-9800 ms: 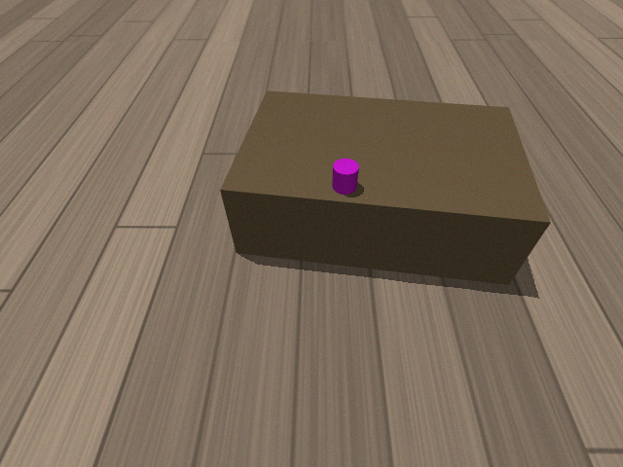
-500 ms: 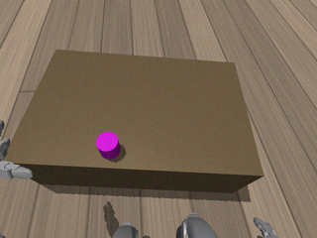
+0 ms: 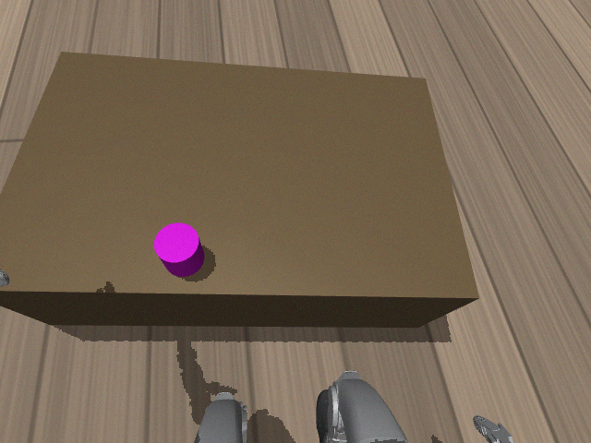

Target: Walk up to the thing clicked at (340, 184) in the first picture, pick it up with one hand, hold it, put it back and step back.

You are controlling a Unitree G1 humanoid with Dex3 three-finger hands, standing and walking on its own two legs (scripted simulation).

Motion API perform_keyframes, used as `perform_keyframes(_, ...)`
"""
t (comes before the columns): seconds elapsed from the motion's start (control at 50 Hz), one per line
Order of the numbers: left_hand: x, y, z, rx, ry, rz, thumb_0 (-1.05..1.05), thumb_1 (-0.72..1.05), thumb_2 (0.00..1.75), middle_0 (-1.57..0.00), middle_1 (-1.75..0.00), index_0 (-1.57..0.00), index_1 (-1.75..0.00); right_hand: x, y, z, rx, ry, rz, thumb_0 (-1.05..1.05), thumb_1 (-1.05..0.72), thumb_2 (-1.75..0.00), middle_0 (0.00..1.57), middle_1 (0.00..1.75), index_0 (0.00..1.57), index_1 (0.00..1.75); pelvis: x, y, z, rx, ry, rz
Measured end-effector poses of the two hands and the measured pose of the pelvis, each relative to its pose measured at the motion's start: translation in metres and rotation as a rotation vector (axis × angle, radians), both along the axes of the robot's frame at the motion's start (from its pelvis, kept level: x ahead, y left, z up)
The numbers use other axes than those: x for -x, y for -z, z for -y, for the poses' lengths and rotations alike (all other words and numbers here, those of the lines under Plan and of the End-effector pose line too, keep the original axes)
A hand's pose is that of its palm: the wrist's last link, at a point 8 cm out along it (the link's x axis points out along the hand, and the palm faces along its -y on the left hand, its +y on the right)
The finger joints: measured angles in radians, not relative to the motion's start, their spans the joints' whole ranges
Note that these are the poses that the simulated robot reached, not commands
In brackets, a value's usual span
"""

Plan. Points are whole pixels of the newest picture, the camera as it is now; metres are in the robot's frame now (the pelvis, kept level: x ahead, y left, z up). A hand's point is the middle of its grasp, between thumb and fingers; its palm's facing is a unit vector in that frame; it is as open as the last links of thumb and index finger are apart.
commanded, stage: go down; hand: left
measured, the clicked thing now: (180, 250) +0.48 +0.21 -0.29
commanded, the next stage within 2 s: none
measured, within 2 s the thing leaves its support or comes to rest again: neither
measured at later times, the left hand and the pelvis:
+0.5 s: hand out of the picture +0.40 +0.40 +0.02, palm faces +0.23 -0.97 -0.10, open 17.3 cm; pelvis +0.00 +0.01 -0.01, yaw +0 degrees
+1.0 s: hand out of the picture +0.41 +0.41 +0.02, palm faces +0.24 -0.97 -0.08, open 17.2 cm; pelvis +0.00 +0.01 -0.02, yaw +0 degrees
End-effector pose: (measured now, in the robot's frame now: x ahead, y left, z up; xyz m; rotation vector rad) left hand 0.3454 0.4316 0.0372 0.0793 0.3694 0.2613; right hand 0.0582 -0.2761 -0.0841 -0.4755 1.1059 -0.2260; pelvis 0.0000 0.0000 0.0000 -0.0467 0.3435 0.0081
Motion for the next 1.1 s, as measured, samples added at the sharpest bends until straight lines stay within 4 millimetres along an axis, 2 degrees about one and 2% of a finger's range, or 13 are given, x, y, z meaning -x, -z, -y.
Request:
perform_keyframes(0.24, -0.004, 0.002, -0.008, 0.006, 0.004, 0.012, -0.02, -0.51, 0.05, -0.07, -0.01, -0.06, -0.03, -0.009, 0.003, -0.007, -0.003, -0.015, 0.02, 0.01, -0.9, -0.9, 0.2, 0.3, 0.2, 0.3, 0.002, 0.004, -0.006, 0.006, 0.003, -0.018)
perform_keyframes(0.42, -0.016, 0.003, -0.012, 0.008, 0.015, 0.049, -0.02, -0.51, 0.05, -0.07, -0.01, -0.05, -0.03, -0.012, 0.006, -0.013, -0.002, -0.029, 0.002, 0.01, -0.9, -0.9, 0.2, 0.3, 0.2, 0.3, -0.001, 0.008, -0.008, 0.015, -0.003, -0.034)
perform_keyframes(1.1, -0.032, 0.009, -0.026, 0.015, 0.001, 0.12, -0.02, -0.46, 0.07, -0.06, -0.02, -0.04, -0.04, -0.005, 0.023, -0.01, 0.007, -0.048, -0.063, 0.01, -0.9, -0.9, 0.2, 0.3, 0.2, 0.3, 0.003, 0.025, -0.007, 0.021, -0.005, -0.089)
